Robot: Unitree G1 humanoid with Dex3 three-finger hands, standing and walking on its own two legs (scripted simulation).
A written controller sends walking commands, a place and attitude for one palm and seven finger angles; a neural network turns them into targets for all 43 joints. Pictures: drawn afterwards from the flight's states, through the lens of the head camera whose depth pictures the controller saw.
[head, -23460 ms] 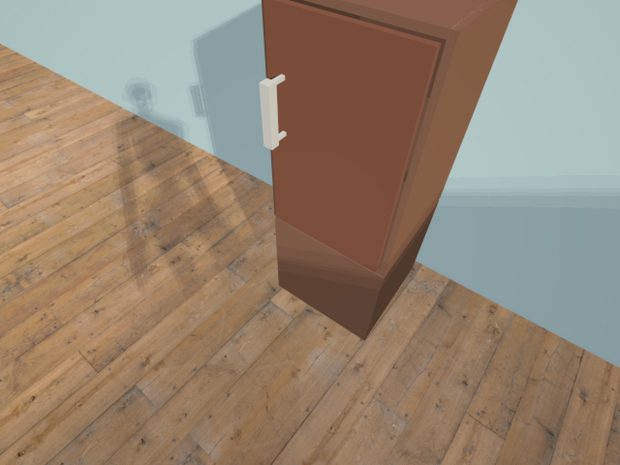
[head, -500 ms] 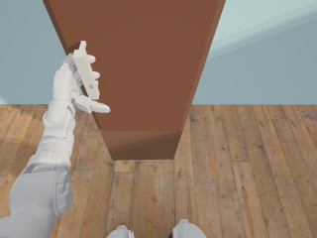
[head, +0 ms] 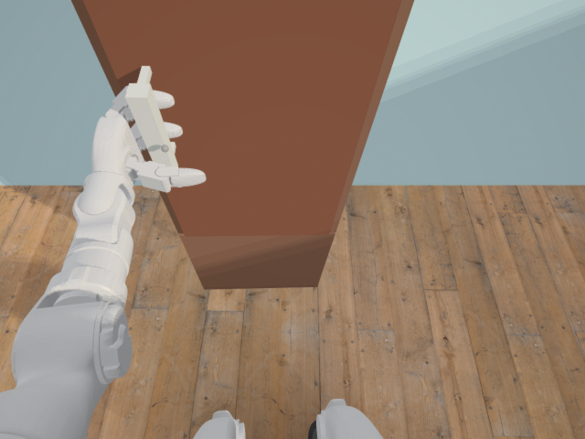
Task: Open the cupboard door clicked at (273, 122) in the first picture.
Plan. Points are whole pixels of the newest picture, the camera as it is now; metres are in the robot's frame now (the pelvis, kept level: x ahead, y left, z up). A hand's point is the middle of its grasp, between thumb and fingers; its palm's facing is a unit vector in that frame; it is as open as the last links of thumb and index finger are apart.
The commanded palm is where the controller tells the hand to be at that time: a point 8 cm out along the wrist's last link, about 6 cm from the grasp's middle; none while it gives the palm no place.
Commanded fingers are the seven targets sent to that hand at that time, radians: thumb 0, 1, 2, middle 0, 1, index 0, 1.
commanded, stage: close the thumb around the handle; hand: left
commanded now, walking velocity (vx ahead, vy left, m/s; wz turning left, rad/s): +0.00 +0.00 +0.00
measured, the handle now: (157, 125) +0.53 +0.17 +0.09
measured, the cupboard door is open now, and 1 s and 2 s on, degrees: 0 14 45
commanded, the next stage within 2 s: pull the door open along its arc in 0.48 s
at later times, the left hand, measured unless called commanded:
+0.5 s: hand (170, 151) +0.48 +0.15 +0.09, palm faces -0.03 -1.00 +0.00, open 5.9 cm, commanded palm +0.45 +0.20 +0.09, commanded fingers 0.00 0.90 0.90 -0.40 -1.35 -0.40 -1.35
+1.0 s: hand (177, 199) +0.40 +0.13 +0.09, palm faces -0.05 -1.00 +0.00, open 6.3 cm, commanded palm +0.35 +0.18 +0.09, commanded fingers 0.00 0.90 0.90 -0.40 -1.35 -0.40 -1.35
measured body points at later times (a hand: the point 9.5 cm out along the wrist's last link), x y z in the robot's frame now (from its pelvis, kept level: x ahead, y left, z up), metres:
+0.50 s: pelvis +0.00 +0.00 +0.00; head +0.09 +0.01 +0.44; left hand +0.48 +0.20 +0.09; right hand +0.03 -0.26 -0.11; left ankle +0.00 +0.11 -0.69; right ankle +0.02 -0.12 -0.69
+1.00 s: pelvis +0.02 +0.00 +0.02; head +0.08 -0.01 +0.46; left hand +0.40 +0.18 +0.09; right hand +0.10 -0.26 -0.10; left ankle +0.00 +0.11 -0.69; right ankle +0.02 -0.12 -0.69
